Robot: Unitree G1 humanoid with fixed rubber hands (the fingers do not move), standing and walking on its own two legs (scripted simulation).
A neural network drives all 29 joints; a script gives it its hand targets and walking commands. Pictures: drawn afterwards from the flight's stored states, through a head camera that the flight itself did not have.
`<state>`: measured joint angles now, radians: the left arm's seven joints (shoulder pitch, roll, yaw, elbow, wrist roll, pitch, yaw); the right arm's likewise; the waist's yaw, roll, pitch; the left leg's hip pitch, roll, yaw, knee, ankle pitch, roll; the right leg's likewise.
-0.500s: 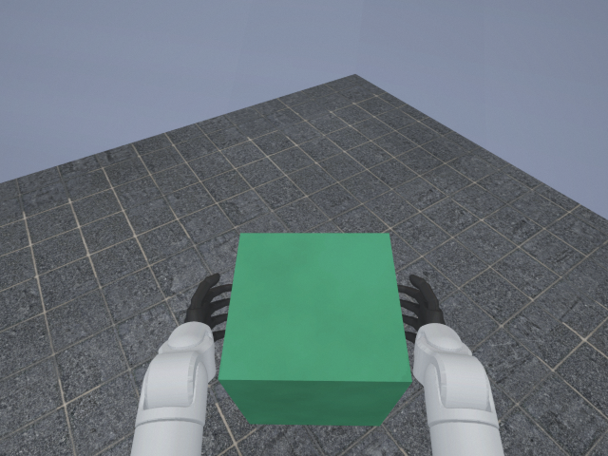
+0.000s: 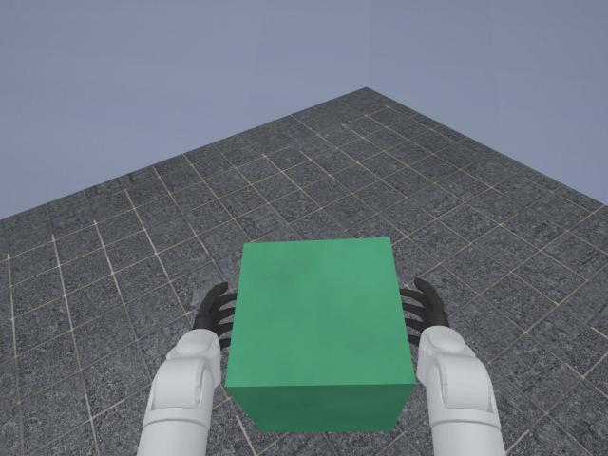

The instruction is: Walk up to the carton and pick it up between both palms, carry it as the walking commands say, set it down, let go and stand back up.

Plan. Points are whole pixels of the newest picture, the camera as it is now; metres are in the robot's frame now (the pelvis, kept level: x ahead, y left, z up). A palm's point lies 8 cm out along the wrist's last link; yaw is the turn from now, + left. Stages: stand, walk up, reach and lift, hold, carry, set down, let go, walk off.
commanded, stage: set down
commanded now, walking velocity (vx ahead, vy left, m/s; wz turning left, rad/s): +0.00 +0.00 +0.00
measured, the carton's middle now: (321, 341) +0.30 -0.01 -0.04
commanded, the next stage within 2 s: none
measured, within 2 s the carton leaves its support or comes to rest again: neither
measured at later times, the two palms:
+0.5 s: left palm (223, 340) +0.30 +0.14 -0.02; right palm (426, 339) +0.29 -0.16 -0.03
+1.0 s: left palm (233, 376) +0.30 +0.14 -0.14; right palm (411, 384) +0.28 -0.16 -0.15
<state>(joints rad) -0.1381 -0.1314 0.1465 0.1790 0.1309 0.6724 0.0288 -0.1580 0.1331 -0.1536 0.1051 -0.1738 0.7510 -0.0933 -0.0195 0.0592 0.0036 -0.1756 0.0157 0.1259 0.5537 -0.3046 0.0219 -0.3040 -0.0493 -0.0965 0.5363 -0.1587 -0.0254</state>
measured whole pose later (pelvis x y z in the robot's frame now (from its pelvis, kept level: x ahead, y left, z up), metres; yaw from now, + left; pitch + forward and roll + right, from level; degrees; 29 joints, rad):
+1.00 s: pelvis -0.03 +0.01 -0.05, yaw +4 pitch +21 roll +1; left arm -0.39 -0.09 0.11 0.59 0.12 0.00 0.12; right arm -0.31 0.03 -0.24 0.52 -0.17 0.00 -0.09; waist -0.05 0.05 0.08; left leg -0.91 -0.04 0.07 0.86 -0.32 0.05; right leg -0.99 -0.07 -0.04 0.79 -0.17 0.00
